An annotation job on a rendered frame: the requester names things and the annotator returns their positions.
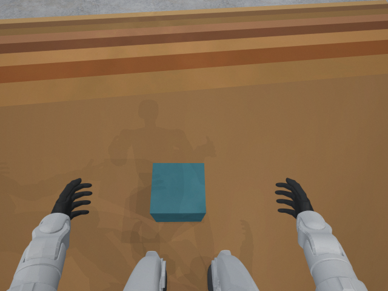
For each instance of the robot right forearm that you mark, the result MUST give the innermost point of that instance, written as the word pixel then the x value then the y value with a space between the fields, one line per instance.
pixel 326 259

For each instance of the robot thigh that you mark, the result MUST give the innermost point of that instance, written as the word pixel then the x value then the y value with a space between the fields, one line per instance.
pixel 229 274
pixel 148 275

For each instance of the carton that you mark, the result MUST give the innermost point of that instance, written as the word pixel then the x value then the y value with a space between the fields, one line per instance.
pixel 178 192

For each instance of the robot left forearm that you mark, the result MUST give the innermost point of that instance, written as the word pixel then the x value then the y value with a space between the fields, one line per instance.
pixel 42 262

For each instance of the right robot hand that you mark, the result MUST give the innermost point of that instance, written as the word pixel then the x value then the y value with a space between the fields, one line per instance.
pixel 300 201

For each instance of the left robot hand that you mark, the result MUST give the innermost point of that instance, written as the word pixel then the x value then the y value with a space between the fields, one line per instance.
pixel 65 203

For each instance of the robot left thigh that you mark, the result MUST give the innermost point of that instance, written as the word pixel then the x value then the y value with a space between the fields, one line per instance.
pixel 148 275

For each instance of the robot right thigh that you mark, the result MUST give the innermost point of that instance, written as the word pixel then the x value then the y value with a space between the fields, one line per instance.
pixel 229 274

